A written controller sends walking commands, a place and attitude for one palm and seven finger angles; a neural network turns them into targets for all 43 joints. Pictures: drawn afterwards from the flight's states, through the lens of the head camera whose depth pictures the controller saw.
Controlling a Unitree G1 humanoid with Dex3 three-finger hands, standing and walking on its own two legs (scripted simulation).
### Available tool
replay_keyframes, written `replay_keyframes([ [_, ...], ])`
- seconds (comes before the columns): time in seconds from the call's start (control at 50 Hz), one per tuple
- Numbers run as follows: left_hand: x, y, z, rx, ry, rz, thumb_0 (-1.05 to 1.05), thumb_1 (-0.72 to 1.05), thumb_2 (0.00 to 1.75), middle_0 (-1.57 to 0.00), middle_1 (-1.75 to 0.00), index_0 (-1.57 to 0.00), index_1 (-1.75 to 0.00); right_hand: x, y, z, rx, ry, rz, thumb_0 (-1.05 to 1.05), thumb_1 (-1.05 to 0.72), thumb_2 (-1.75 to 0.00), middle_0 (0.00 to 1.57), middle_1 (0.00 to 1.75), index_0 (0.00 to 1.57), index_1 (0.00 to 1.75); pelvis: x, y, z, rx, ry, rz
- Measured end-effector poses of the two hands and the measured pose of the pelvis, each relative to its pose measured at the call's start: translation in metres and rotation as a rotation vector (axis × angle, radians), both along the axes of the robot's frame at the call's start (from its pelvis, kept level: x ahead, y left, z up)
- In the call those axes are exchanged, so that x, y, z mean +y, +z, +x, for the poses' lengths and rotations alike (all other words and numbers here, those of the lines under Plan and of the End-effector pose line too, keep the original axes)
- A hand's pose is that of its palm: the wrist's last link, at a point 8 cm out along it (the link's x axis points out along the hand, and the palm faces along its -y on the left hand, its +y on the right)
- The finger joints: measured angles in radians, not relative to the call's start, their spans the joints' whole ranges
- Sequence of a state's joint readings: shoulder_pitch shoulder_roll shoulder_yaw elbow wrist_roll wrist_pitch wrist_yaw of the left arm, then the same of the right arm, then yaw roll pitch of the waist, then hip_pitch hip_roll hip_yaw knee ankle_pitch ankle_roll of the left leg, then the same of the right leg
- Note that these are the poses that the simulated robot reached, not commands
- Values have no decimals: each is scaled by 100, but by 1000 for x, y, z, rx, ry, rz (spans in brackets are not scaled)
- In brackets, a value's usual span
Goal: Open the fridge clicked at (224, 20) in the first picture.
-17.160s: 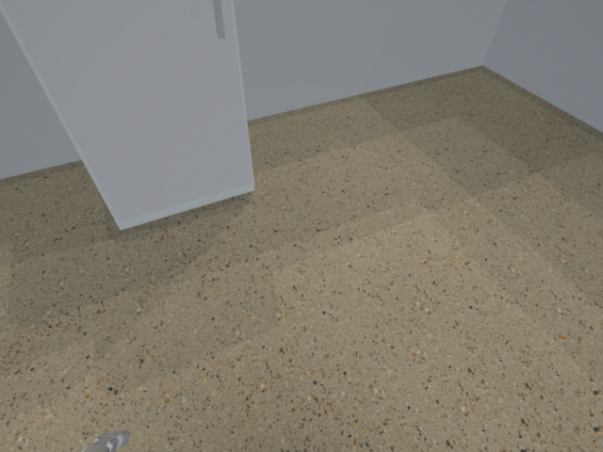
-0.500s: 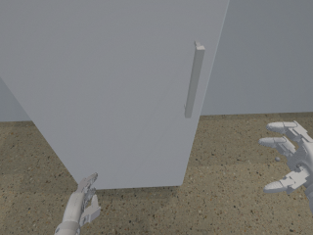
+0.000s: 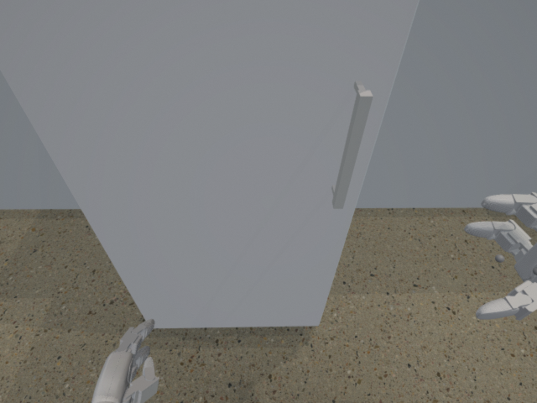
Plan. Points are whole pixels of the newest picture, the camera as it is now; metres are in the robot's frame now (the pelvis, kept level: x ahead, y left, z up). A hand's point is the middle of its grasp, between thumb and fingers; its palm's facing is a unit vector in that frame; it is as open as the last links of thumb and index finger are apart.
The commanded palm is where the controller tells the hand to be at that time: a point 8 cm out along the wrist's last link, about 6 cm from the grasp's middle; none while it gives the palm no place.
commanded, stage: raise the hand to about handle height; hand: right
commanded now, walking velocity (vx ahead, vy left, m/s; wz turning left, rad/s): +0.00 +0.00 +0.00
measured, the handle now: (347, 151) +0.50 -0.12 +0.13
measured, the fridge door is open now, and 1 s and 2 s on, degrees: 0 0 0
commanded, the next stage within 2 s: move the hooked fingers beside the handle in 0.20 s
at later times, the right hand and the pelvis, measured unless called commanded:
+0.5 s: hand (465, 235) +0.31 -0.25 +0.14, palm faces +0.02 +1.00 -0.07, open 14.0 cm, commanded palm +0.28 -0.29 +0.16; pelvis +0.03 +0.03 +0.00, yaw +1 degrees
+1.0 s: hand (444, 220) +0.33 -0.23 +0.14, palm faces +0.00 +1.00 -0.04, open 14.0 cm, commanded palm +0.32 -0.27 +0.15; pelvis +0.03 +0.02 +0.00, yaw +0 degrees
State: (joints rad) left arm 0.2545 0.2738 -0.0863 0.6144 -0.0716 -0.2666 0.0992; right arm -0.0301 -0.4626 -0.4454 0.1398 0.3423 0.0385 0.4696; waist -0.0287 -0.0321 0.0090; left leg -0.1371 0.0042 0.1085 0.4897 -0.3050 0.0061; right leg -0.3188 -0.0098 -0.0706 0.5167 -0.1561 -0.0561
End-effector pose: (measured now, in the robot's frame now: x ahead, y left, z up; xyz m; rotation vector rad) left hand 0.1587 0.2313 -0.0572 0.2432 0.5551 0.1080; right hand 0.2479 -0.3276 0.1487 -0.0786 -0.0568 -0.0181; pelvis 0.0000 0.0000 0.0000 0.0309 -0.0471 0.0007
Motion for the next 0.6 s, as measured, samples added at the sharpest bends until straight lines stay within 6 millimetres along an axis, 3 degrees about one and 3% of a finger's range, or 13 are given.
replay_keyframes([
  [0.12, 10, -2, 7, -13, 4, -14, 1, 90, 90, -20, -30, -20, -30, 2, 5, 4, 16, -37, -3, -2, 50, -29, 31, 120, 30, 120, 10, 0, 4, -3, -4, -3],
  [0.3, 23, -7, 20, -14, 14, -31, 1, 90, 90, -21, -30, -20, -30, 23, 0, 16, 32, 9, 2, -2, 50, -29, 31, 120, 30, 120, 21, -1, 14, 16, 7, -10],
  [0.6, 40, -11, 31, 16, 54, -21, 1, 91, 90, -20, -30, -20, -30, 31, -6, 47, 49, 13, 24, -2, 50, -29, 31, 120, 30, 120, 27, -3, 31, 46, 15, -23],
])
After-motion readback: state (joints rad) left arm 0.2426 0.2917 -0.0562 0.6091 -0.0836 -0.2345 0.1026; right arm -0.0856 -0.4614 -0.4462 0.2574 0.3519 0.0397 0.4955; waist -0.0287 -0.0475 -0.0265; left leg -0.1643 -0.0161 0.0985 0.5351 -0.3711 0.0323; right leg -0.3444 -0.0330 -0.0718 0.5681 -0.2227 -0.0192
